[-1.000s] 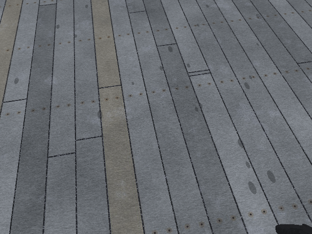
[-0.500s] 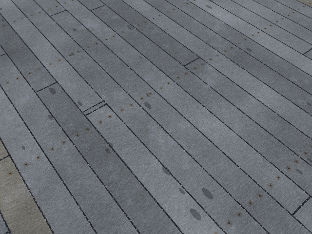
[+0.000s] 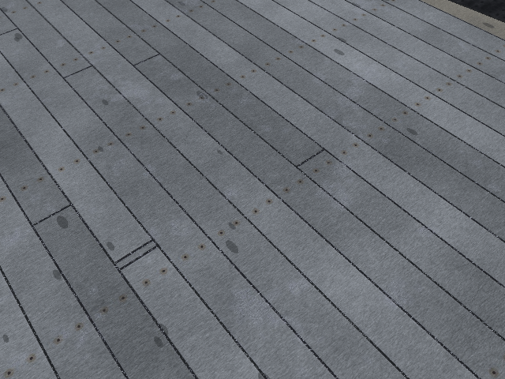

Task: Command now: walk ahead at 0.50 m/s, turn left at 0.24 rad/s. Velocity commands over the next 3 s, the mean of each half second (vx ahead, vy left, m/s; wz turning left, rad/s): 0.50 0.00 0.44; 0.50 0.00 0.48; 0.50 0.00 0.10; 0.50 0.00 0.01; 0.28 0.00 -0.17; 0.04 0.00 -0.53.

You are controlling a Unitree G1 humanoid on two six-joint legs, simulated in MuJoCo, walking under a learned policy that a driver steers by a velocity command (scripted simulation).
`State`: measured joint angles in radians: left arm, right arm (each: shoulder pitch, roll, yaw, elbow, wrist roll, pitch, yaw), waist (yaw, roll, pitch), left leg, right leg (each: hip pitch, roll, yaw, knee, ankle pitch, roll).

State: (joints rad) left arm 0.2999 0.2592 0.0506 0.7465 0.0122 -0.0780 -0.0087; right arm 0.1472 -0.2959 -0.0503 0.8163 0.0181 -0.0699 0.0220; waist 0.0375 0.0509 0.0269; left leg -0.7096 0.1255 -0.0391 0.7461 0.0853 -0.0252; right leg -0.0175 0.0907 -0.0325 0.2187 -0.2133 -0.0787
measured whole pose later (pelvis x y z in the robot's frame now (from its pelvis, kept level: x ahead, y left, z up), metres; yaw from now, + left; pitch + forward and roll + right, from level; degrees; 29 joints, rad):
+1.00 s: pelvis +0.57 +0.12 +0.00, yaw +31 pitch +2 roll -2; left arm 0.37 0.27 0.06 0.84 -0.01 -0.09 -0.01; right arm 0.15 -0.29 -0.06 0.64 0.01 -0.04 0.02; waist 0.08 0.05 0.02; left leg -0.65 0.09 -0.06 0.80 -0.12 0.00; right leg -0.06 0.02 -0.09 0.26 -0.23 -0.02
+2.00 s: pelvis +1.04 +0.41 +0.00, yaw +33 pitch +1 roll -1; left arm 0.32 0.26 0.04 0.89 0.00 -0.08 -0.02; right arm 0.16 -0.29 -0.06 0.77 0.00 -0.06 0.00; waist 0.06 0.04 0.02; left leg -0.67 0.13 -0.05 0.83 -0.07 -0.01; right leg -0.10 0.06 -0.04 0.24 -0.17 -0.06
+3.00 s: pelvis +1.23 +0.55 +0.00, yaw +8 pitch +2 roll +2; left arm 0.17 0.30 0.08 0.73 -0.01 0.02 0.04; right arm 0.04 -0.31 -0.09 0.86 0.00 0.01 -0.04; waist 0.01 0.02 0.05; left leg -0.49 -0.01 -0.07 0.86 -0.34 -0.08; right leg -0.28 0.05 0.10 0.44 -0.19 -0.05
